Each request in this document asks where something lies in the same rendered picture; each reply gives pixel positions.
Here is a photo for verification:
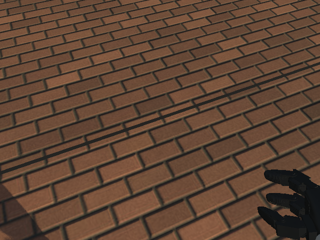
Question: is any robot right hand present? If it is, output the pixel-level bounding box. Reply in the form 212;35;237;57
257;169;320;240

